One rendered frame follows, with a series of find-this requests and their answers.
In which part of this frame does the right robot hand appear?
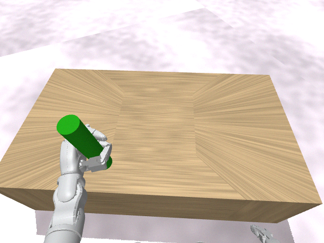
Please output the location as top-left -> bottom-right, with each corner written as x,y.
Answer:
250,225 -> 280,243

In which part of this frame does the left robot hand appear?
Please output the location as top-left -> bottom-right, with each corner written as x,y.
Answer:
60,124 -> 112,176

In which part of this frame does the can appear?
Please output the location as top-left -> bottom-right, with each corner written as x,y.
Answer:
57,114 -> 112,169

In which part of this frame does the left robot arm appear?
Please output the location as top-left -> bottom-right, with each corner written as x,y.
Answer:
44,173 -> 88,243

